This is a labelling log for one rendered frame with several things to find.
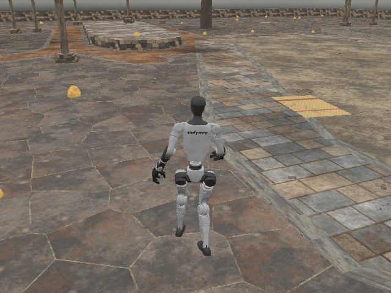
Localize right robot forearm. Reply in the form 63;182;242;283
217;146;225;157

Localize left robot upper arm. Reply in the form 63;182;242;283
166;122;185;156

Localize robot torso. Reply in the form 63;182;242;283
183;120;211;183

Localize right robot upper arm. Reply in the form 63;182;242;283
210;123;225;155

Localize left robot forearm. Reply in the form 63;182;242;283
155;146;170;172

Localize robot right hand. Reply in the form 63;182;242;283
210;151;224;161

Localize robot left hand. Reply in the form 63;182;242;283
152;168;166;184

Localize robot left thigh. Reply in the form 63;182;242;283
175;169;188;206

